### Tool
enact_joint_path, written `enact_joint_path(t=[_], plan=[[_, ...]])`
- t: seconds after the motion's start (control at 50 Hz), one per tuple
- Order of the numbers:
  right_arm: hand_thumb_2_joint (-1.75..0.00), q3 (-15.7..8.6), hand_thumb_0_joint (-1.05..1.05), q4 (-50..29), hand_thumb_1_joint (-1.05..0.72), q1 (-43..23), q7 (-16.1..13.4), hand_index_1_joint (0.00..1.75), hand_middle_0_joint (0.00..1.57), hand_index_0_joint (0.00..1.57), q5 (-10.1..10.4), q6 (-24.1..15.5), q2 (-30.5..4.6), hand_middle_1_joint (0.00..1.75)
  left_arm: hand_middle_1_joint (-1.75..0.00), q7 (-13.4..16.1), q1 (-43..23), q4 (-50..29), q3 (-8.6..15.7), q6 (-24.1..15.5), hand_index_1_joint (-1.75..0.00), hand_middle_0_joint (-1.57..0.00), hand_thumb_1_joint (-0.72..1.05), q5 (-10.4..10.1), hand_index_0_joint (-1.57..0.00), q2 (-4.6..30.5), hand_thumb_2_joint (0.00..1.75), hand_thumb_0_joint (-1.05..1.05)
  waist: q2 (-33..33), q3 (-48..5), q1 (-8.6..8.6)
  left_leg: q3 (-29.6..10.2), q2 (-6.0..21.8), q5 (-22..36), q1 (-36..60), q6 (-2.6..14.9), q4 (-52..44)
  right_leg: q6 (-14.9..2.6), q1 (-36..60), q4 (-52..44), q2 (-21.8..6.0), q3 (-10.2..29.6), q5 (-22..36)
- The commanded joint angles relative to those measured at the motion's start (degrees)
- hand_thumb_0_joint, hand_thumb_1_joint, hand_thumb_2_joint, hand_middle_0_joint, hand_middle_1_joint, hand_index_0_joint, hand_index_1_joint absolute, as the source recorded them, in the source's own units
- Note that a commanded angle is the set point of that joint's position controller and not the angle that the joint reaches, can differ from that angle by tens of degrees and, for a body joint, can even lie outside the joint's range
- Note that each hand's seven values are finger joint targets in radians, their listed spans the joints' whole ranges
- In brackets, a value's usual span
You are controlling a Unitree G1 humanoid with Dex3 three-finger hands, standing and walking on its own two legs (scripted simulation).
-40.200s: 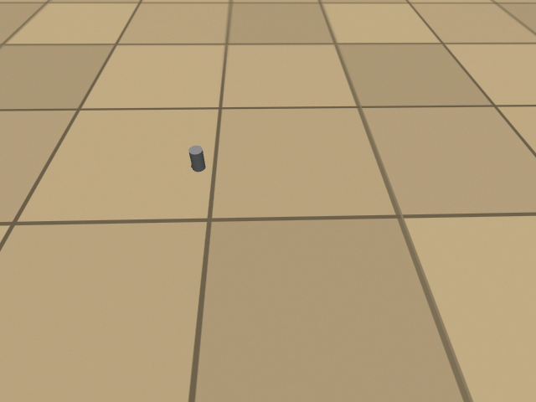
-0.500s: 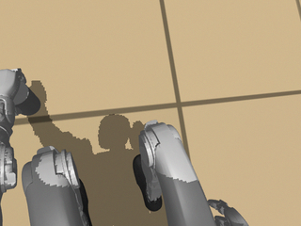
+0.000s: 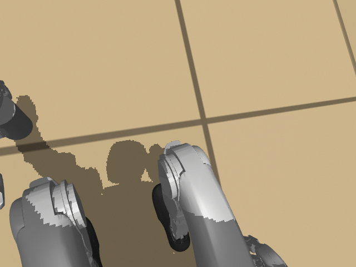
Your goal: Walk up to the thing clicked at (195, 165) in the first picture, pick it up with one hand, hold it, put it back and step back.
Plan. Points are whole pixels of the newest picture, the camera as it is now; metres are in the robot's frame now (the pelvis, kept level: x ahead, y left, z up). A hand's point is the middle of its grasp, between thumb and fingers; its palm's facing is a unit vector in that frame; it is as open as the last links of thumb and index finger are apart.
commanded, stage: open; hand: left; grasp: from above
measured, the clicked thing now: (7, 119) +0.48 +0.25 -0.25
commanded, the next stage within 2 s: withdraw in 0.88 s
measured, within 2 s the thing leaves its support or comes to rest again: neither
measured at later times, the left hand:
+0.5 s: hand out of the picture +0.48 +0.27 -0.20, palm faces -0.44 -0.08 -0.90, open 12.6 cm
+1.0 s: hand out of the picture +0.47 +0.27 -0.21, palm faces -0.44 -0.09 -0.89, open 13.5 cm
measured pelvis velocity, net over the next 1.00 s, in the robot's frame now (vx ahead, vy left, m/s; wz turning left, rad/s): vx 0.00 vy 0.00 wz -0.02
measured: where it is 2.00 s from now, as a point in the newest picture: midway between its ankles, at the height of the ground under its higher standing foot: (135, 246)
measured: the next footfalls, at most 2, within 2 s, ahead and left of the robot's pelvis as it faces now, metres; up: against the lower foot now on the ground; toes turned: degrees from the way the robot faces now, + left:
none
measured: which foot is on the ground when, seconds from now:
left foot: down 0.00-1.00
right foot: down 0.00-1.00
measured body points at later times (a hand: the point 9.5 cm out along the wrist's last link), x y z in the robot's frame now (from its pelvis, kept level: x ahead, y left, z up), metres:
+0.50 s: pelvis +0.00 +0.00 +0.00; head +0.26 +0.08 +0.36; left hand +0.49 +0.27 -0.15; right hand +0.00 -0.26 -0.08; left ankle +0.07 +0.13 -0.28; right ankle +0.10 -0.12 -0.28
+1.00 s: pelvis +0.00 +0.00 +0.00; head +0.27 +0.08 +0.36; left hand +0.49 +0.27 -0.16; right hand +0.03 -0.27 -0.08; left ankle +0.07 +0.13 -0.28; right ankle +0.10 -0.12 -0.28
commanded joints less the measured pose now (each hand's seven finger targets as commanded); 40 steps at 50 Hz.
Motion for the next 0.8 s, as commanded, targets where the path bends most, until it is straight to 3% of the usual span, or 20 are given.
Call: enact_joint_path(t=[0.0, 0.04, 0.08, 0.12, 0.14, 0.18, 0.22, 0.26, 0.3, 0.34, 0.46, 0.5, 0.54, 0.56, 0.6, 0.66, 0.7, 0.78], plan=[[-0.89, -4.47, 0.0, 0.5, -0.89, 13.58, -0.55, 0.3, 0.2, 0.2, -0.14, -0.86, -15.64, 0.3, -0.75, 3.56, -20.0, -7.68, -0.14, -0.9, -0.73, -0.74, 0.39, 1.18, -0.76, 12.76, 0.78, 0.0, 16.75, -35.73, -3.77, 4.68, -0.55, 7.1, 22.75, 2.56, -13.04, -3.05, 20.65, -14.33, 1.95, -5.22, 10.22], [-0.89, -4.34, 0.0, 0.39, -0.89, 13.38, -0.55, 0.3, 0.2, 0.2, -0.36, -1.1, -15.83, 0.3, -0.73, 4.16, -19.58, -6.72, 0.11, -0.75, -0.71, -0.62, 0.23, 1.5, -0.64, 12.64, 0.72, 0.0, 17.44, -35.0, -3.5, 4.61, -0.64, 6.52, 23.8, 2.26, -13.35, -3.22, 19.5, -14.13, 1.74, -5.6, 9.3], [-0.89, -4.37, 0.0, 0.52, -0.89, 13.32, -0.36, 0.3, 0.2, 0.2, -0.67, -1.54, -16.16, 0.3, -0.74, 4.53, -20.59, -6.05, -0.42, -0.79, -0.73, -0.54, 0.07, 1.88, -0.56, 11.93, 0.74, 0.0, 17.96, -33.8, -4.48, 4.04, -0.52, 5.0, 24.21, 2.09, -13.68, -3.44, 17.57, -13.58, 1.74, -6.17, 8.11], [-0.89, -4.5, 0.0, 0.2, -0.89, 13.17, -0.45, 0.3, 0.2, 0.2, -0.65, -1.8, -16.74, 0.3, -0.78, 5.24, -21.11, -7.05, 0.43, -0.9, -0.76, -0.49, 0.01, 2.22, -0.51, 13.7, 0.76, 0.0, 18.89, -34.29, -3.99, 3.7, -0.54, 4.09, 24.9, 1.88, -14.34, -3.45, 16.97, -13.9, 1.59, -6.45, 7.13], [-0.89, -4.39, 0.0, 0.37, -0.89, 12.81, -0.21, 0.3, 0.2, 0.2, -0.81, -2.27, -16.68, 0.3, -0.79, 5.1, -21.04, -4.78, -0.72, -0.64, -0.78, -0.47, -0.02, 2.01, -0.49, 12.07, 0.77, 0.0, 18.15, -31.99, -4.86, 3.49, -0.39, 2.67, 24.34, 1.96, -13.75, -3.41, 15.27, -13.69, 1.43, -6.43, 6.21], [-0.9, -4.49, 0.0, 0.7, -0.89, 13.63, -0.02, 0.3, 0.2, 0.2, -0.83, -2.63, -16.95, 0.3, -0.81, 5.77, -21.3, -7.73, 0.81, -0.7, -0.81, -0.45, -0.08, 2.31, -0.45, 14.92, 0.84, 0.0, 19.31, -34.35, -4.09, 3.82, -0.43, 4.25, 24.59, 1.97, -13.75, -3.29, 17.45, -14.0, 1.56, -6.12, 7.45], [-0.9, -4.08, 0.0, 0.4, -0.89, 13.39, 0.2, 0.3, 0.2, 0.2, -0.84, -2.82, -16.5, 0.3, -0.82, 6.42, -20.77, -8.79, 1.02, -0.38, -0.82, -0.42, -0.11, 1.71, -0.42, 14.88, 0.86, 0.0, 20.02, -36.36, -3.63, 4.31, -0.36, 6.77, 25.02, 1.94, -13.1, -3.16, 19.09, -13.87, 1.82, -5.92, 9.92], [-0.9, -4.24, 0.0, 0.75, -0.89, 13.62, 0.6, 0.3, 0.2, 0.2, -0.96, -2.97, -16.29, 0.3, -0.87, 6.43, -19.93, -6.04, 0.03, 0.19, -0.86, -0.38, -0.14, 1.36, -0.39, 12.59, 0.89, 0.0, 18.8, -35.29, -4.7, 4.21, -0.22, 6.68, 23.47, 2.13, -12.88, -3.08, 19.08, -13.97, 2.05, -5.87, 10.08], [-0.9, -4.22, 0.0, 1.05, -0.89, 14.12, 0.86, 0.3, 0.2, 0.2, -1.0, -3.15, -16.55, 0.3, -0.89, 6.17, -20.4, -5.98, 0.24, 0.74, -0.88, -0.34, -0.19, 1.39, -0.35, 13.71, 0.9, 0.0, 18.63, -34.43, -4.74, 4.39, -0.25, 6.79, 22.94, 2.25, -12.58, -3.01, 19.03, -14.14, 1.84, -5.8, 10.22], [-0.9, -4.22, 0.0, 1.0, -0.89, 13.98, 0.91, 0.3, 0.2, 0.2, -0.83, -3.0, -16.61, 0.3, -0.9, 6.03, -18.92, -6.95, 1.02, 1.07, -0.89, -0.3, -0.26, 0.52, -0.3, 14.71, 0.9, 0.0, 20.02, -35.64, -3.16, 4.46, -0.25, 7.88, 23.55, 2.03, -13.34, -3.12, 20.32, -13.97, 1.86, -5.79, 11.09], [-0.9, -4.5, 0.0, 1.37, -0.89, 14.23, 1.76, 0.3, 0.2, 0.2, -1.0, -3.36, -16.8, 0.3, -0.97, 3.99, -19.45, -7.37, -0.09, 1.83, -0.97, -0.23, -0.34, -0.9, -0.23, 11.93, 0.97, 0.0, 19.74, -35.34, -4.77, 3.51, -0.15, 7.55, 25.66, 1.79, -13.17, -3.27, 18.67, -13.15, 1.58, -6.62, 11.12], [-0.9, -4.75, 0.0, 1.2, -0.89, 14.33, 1.64, 0.3, 0.2, 0.2, -0.71, -3.17, -17.57, 0.3, -1.01, 3.66, -18.45, -8.97, 0.7, 1.67, -1.0, -0.19, -0.38, -1.01, -0.19, 13.81, 0.99, 0.0, 20.69, -36.31, -3.38, 3.29, -0.2, 8.82, 25.92, 1.57, -13.72, -3.55, 19.05, -13.3, 1.51, -6.65, 11.78], [-0.9, -4.57, 0.0, 0.94, -0.9, 14.62, 1.85, 0.3, 0.2, 0.2, -0.79, -3.23, -17.32, 0.3, -1.01, 2.94, -17.93, -9.42, 0.24, 1.7, -1.01, -0.19, -0.4, -0.95, -0.19, 12.71, 1.0, 0.0, 20.43, -35.67, -3.81, 3.42, -0.34, 9.02, 26.62, 1.49, -13.62, -3.6, 18.96, -13.17, 1.27, -6.62, 11.88], [-0.9, -4.81, 0.0, 1.14, -0.89, 14.37, 1.8, 0.3, 0.2, 0.2, -0.57, -3.0, -17.27, 0.3, -1.0, 3.08, -17.89, -11.06, 0.62, 1.49, -1.01, -0.19, -0.41, -0.92, -0.18, 13.5, 1.02, 0.0, 21.81, -37.29, -2.85, 3.33, -0.3, 9.74, 27.35, 1.27, -14.31, -3.77, 19.53, -13.15, 1.43, -6.57, 12.37], [-0.9, -4.74, 0.0, 1.18, -0.89, 14.72, 1.95, 0.3, 0.2, 0.2, -0.56, -2.73, -16.82, 0.3, -1.03, 2.85, -18.25, -11.35, 0.34, 1.31, -1.03, -0.16, -0.43, -1.26, -0.16, 12.5, 1.03, 0.0, 20.7, -37.55, -3.64, 3.86, -0.3, 10.18, 26.39, 1.61, -13.46, -3.53, 20.76, -13.55, 1.71, -6.53, 13.12], [-0.9, -4.75, 0.0, 1.13, -0.89, 14.63, 1.81, 0.3, 0.2, 0.2, -0.42, -2.38, -16.69, 0.3, -1.08, 2.99, -16.01, -12.78, 1.05, 1.39, -1.08, -0.13, -0.46, -1.38, -0.13, 13.28, 1.08, 0.0, 21.35, -40.43, -2.35, 4.43, -0.32, 13.52, 27.75, 1.52, -13.24, -3.4, 23.81, -13.7, 1.71, -6.11, 16.26], [-0.9, -4.76, 0.0, 1.36, -0.9, 15.04, 2.11, 0.3, 0.2, 0.2, -0.83, -2.42, -16.6, 0.3, -1.09, 2.79, -16.45, -11.66, 0.54, 1.28, -1.09, -0.12, -0.46, -1.27, -0.12, 12.23, 1.08, 0.0, 20.53, -38.34, -3.49, 4.46, -0.31, 12.95, 27.0, 1.63, -12.43, -3.32, 22.73, -13.67, 1.63, -6.2, 16.0], [-0.9, -4.82, 0.0, 1.0, -0.9, 14.45, 1.85, 0.3, 0.2, 0.2, -0.48, -1.81, -16.42, 0.3, -1.1, 3.02, -16.35, -14.02, 1.25, 1.38, -1.1, -0.1, -0.5, -1.34, -0.09, 13.78, 1.11, 0.0, 21.21, -40.64, -2.32, 4.63, -0.17, 13.37, 27.05, 1.75, -12.76, -3.22, 24.82, -14.19, 1.75, -5.75, 16.65]])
